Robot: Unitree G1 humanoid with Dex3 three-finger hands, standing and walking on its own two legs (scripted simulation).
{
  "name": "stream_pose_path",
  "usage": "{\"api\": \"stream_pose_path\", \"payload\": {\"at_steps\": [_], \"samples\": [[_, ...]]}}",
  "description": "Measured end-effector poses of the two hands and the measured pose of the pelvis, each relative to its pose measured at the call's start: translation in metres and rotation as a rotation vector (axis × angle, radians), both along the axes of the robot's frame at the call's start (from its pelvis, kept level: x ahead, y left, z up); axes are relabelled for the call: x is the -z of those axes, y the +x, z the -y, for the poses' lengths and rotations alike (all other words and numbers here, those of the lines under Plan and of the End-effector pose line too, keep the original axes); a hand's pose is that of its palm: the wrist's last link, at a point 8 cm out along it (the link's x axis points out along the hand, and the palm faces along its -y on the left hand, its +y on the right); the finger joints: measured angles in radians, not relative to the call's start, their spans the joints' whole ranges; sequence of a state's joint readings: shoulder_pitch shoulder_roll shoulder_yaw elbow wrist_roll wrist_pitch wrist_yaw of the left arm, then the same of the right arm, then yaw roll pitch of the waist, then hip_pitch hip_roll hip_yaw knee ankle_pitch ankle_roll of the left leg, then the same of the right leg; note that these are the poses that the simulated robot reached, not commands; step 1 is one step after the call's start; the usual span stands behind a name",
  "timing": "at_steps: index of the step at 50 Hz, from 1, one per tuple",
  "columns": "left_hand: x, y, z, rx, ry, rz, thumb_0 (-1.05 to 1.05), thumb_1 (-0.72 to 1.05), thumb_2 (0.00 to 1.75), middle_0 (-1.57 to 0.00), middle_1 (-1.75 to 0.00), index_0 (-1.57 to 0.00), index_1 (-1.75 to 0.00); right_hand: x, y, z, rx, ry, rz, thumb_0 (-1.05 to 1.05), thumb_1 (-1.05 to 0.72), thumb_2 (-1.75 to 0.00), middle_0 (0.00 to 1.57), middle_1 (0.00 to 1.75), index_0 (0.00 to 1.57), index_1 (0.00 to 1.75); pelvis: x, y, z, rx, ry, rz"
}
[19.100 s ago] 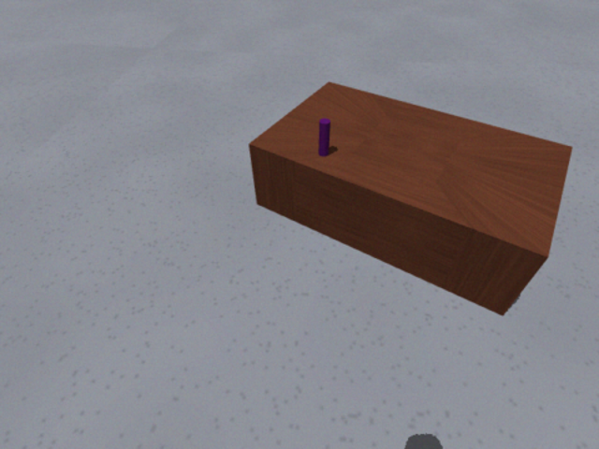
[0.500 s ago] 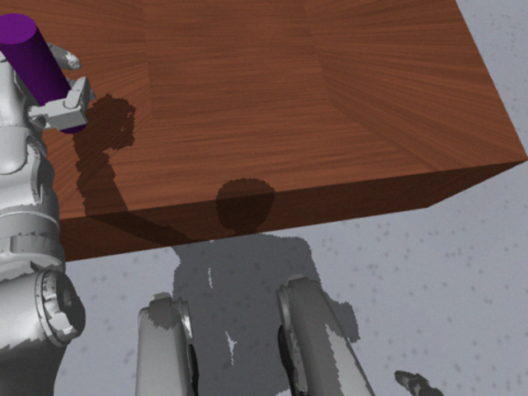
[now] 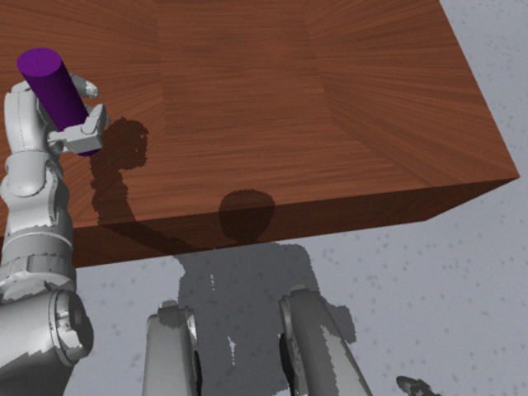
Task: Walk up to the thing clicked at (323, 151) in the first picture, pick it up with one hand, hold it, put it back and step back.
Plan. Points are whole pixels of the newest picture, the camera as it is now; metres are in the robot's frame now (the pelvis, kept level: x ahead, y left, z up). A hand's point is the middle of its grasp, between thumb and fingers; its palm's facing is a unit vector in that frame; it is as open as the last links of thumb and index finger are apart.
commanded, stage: lift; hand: left
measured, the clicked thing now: (67, 110) +0.53 +0.22 +0.03
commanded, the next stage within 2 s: hold in 1.60 s
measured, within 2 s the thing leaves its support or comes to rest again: neither
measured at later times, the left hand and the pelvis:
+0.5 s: hand (46, 125) +0.46 +0.20 +0.10, palm faces +0.12 -0.99 -0.04, open 5.3 cm; pelvis +0.01 +0.00 +0.07, yaw +1 degrees
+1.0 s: hand out of the picture +0.39 +0.19 +0.19, palm faces +0.11 -0.99 -0.02, open 5.3 cm; pelvis +0.02 +0.00 +0.15, yaw +3 degrees
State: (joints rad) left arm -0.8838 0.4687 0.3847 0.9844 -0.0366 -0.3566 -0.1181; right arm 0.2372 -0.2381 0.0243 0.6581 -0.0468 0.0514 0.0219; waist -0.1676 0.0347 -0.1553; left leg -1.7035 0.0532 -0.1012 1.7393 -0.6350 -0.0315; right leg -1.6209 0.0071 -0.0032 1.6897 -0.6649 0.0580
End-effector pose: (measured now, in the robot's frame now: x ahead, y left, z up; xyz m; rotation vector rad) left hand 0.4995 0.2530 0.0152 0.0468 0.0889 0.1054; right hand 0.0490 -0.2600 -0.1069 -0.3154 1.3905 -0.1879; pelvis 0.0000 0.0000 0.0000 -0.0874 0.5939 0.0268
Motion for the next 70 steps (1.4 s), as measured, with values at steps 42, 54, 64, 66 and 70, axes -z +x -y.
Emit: {"api": "stream_pose_path", "payload": {"at_steps": [42, 54, 64, 66, 70], "samples": [[-0.159, -0.127, 0.006, -0.010, -0.018, 0.043, 0.03, 0.17, 1.12, -1.02, -1.11, -1.03, -1.10, -0.137, 0.081, -0.015, -0.060, 0.047, 0.319, 0.01, -0.90, -0.89, 0.20, 0.30, 0.20, 0.30, -0.134, 0.015, 0.001, -0.041, 0.037, 0.296], [-0.183, -0.144, 0.015, -0.007, -0.025, 0.052, 0.03, 0.17, 1.13, -1.02, -1.11, -1.03, -1.10, -0.160, 0.100, -0.018, -0.079, 0.068, 0.377, 0.01, -0.91, -0.90, 0.20, 0.30, 0.20, 0.30, -0.156, 0.021, 0.004, -0.040, 0.053, 0.353], [-0.201, -0.148, 0.016, -0.001, -0.027, 0.066, 0.03, 0.17, 1.12, -1.02, -1.11, -1.03, -1.10, -0.174, 0.107, -0.021, -0.071, 0.078, 0.397, 0.01, -0.91, -0.90, 0.20, 0.30, 0.20, 0.30, -0.169, 0.029, 0.003, -0.038, 0.060, 0.393], [-0.202, -0.149, 0.016, -0.005, -0.030, 0.058, 0.03, 0.17, 1.12, -1.02, -1.11, -1.03, -1.10, -0.176, 0.108, -0.021, -0.069, 0.077, 0.400, 0.01, -0.91, -0.90, 0.20, 0.30, 0.20, 0.30, -0.171, 0.030, 0.003, -0.037, 0.061, 0.398], [-0.207, -0.150, 0.015, -0.003, -0.025, 0.062, 0.03, 0.17, 1.12, -1.02, -1.11, -1.03, -1.10, -0.181, 0.110, -0.021, -0.068, 0.075, 0.404, 0.01, -0.91, -0.90, 0.20, 0.30, 0.20, 0.30, -0.175, 0.033, 0.002, -0.036, 0.063, 0.412]]}}
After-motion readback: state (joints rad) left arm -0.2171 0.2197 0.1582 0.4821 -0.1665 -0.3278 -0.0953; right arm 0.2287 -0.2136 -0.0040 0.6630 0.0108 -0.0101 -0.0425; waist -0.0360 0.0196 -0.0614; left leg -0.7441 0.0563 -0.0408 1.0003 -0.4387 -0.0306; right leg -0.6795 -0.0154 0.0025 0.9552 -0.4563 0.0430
